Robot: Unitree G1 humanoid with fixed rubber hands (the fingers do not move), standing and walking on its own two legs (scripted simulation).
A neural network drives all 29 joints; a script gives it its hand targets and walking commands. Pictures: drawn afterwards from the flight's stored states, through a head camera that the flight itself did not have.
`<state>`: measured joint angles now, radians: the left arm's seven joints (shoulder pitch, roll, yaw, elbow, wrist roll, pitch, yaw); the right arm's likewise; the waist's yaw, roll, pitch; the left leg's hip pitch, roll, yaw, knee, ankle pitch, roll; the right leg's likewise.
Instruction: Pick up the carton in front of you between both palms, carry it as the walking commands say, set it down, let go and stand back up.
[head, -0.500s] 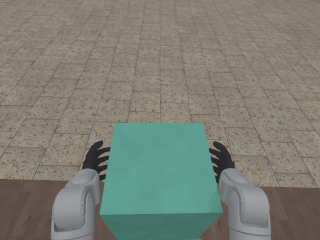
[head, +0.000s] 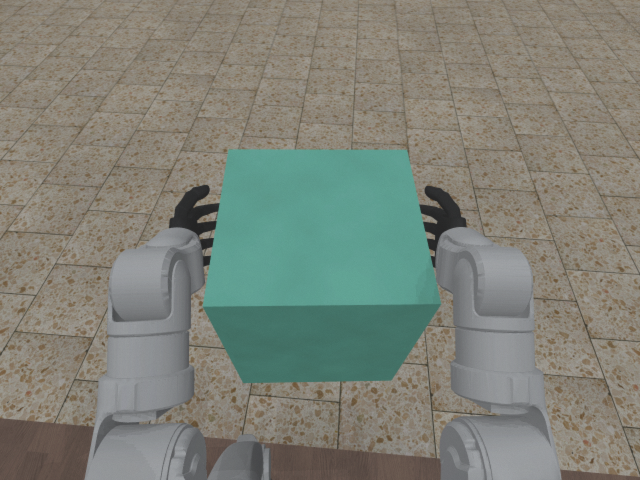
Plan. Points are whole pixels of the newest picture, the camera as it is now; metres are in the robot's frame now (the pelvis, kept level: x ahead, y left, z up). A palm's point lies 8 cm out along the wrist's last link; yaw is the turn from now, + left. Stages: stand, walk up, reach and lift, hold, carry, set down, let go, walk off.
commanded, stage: carry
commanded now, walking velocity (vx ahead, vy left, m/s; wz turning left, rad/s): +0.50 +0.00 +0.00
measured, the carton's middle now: (318, 276) +0.37 +0.01 +0.04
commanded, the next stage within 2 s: none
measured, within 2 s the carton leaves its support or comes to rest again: neither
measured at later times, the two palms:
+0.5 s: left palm (240, 99) +0.71 +0.15 +0.08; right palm (413, 101) +0.70 -0.15 +0.09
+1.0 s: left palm (214, 69) +0.97 +0.26 +0.00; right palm (333, 52) +1.07 -0.02 -0.01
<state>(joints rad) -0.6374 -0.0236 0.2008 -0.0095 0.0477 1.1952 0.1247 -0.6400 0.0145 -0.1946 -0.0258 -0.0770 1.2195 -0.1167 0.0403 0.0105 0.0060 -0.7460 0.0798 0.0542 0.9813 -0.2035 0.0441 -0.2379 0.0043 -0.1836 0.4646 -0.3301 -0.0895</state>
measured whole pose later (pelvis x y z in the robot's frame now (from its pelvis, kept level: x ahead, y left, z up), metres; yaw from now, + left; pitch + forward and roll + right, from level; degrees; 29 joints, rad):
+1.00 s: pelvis +0.68 +0.01 -0.09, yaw +17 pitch +6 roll +2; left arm -0.56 -0.07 0.25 -0.06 0.05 1.14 0.13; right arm -0.61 0.05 -0.20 -0.04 -0.07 1.18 -0.13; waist 0.04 0.03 0.07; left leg -0.74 -0.01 0.14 0.78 -0.09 0.08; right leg -0.13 -0.02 -0.26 0.53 -0.49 -0.05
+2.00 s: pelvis +1.36 +0.13 -0.09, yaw -5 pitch +4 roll +0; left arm -0.14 -0.13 0.09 -0.35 0.10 1.20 0.09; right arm -0.12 0.13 -0.10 -0.36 -0.11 1.20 -0.09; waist 0.01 0.01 -0.15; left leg -0.59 0.08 0.08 0.53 -0.06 -0.08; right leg 0.02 0.07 0.08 0.30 -0.39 -0.07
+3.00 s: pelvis +1.95 +0.10 -0.10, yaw +3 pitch +2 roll +1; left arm -0.13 -0.13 0.12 -0.30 0.11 1.20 0.08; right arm -0.15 0.13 -0.09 -0.28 -0.12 1.20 -0.09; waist -0.02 -0.03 -0.04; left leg -0.41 -0.03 0.24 0.56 -0.19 0.13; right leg -0.19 -0.18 -0.12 1.13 -0.47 0.10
